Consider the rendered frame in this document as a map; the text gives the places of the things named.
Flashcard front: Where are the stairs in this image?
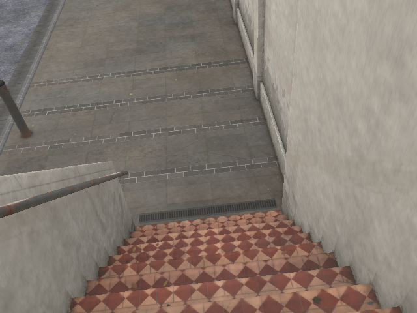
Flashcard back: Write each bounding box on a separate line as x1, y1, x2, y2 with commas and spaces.
69, 210, 402, 313

